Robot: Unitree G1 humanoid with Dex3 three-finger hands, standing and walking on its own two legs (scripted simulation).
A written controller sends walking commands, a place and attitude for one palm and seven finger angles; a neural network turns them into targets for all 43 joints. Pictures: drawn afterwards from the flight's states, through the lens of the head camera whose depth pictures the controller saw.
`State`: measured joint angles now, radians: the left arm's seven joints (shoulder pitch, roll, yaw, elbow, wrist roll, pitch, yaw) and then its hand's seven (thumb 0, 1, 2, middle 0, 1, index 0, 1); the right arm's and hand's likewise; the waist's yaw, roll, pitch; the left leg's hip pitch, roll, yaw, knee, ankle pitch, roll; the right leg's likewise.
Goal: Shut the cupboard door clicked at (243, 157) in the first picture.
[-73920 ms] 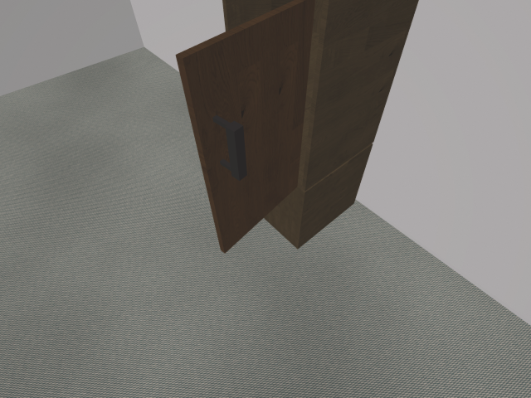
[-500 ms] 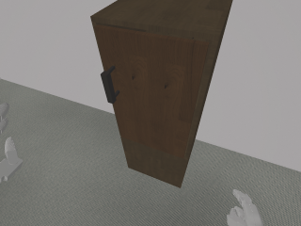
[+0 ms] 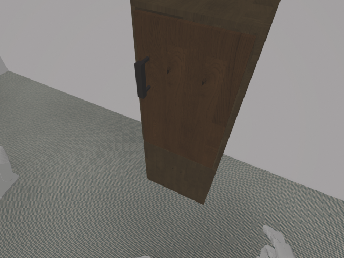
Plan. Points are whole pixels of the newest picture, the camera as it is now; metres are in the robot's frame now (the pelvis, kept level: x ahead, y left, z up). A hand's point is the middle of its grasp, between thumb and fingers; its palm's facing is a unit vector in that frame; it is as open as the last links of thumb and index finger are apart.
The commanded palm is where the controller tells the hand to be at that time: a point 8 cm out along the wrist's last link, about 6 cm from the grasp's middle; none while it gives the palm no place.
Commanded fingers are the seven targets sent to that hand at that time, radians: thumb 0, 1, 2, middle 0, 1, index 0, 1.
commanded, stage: step back with the hand held close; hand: left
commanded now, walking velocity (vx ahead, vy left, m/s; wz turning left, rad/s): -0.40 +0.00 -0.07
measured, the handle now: (144, 77) +0.66 +0.14 +0.07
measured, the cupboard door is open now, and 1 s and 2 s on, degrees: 0 0 0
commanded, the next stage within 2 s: stop stepping back and stand still in 0.44 s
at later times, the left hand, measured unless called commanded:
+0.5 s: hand out of the picture +0.15 +0.26 +0.19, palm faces +0.36 -0.85 -0.38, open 7.4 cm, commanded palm +0.09 +0.30 +0.19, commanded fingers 0.00 0.90 0.90 -0.20 -0.30 -0.20 -0.30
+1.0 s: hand out of the picture +0.04 +0.28 +0.20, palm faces +0.30 -0.86 -0.42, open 7.4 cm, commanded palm +0.00 +0.34 +0.19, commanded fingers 0.00 0.90 0.90 -0.20 -0.30 -0.20 -0.30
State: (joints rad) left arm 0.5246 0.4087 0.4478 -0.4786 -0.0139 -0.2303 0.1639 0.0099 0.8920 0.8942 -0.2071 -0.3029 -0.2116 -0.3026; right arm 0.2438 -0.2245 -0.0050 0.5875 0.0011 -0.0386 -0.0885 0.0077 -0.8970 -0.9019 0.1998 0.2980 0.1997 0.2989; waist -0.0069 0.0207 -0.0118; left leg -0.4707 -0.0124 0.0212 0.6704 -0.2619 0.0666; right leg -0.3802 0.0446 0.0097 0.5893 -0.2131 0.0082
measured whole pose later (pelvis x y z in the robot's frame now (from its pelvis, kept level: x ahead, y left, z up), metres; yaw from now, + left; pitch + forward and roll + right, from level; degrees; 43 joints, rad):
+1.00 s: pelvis -0.16 +0.06 +0.00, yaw -5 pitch -2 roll -2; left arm 0.61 0.46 0.46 -0.65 -0.07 -0.20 0.11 0.01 0.89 0.89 -0.21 -0.30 -0.21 -0.30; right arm 0.30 -0.16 0.00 0.65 0.00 -0.09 -0.04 0.01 -0.90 -0.90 0.20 0.30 0.20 0.30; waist -0.04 -0.05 -0.03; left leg -0.64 -0.05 0.01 0.99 -0.30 -0.05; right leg -0.21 0.05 -0.02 0.64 -0.41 -0.08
